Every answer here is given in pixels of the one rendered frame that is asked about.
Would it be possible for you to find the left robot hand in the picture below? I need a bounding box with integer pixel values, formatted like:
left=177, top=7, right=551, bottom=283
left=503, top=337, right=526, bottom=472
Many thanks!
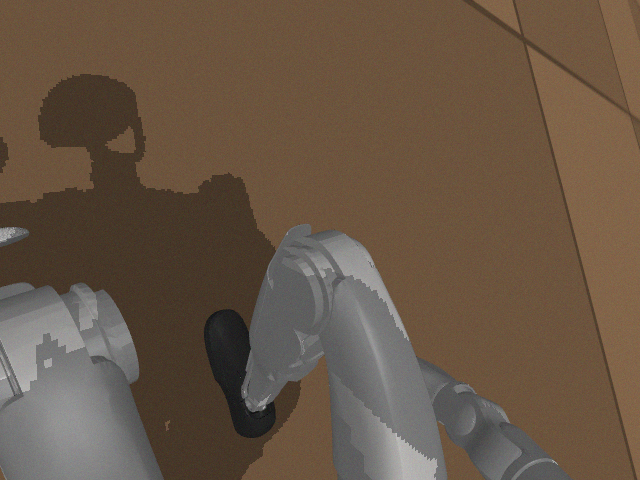
left=0, top=227, right=30, bottom=247

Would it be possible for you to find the right robot hand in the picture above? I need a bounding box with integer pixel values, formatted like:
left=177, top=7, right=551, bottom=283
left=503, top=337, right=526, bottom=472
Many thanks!
left=416, top=356, right=456, bottom=405

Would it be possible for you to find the right robot foot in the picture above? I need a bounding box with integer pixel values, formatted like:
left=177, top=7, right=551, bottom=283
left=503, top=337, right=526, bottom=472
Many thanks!
left=204, top=309, right=276, bottom=438

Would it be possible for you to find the right robot arm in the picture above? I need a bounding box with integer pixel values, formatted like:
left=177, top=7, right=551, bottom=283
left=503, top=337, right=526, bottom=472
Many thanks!
left=433, top=381, right=573, bottom=480

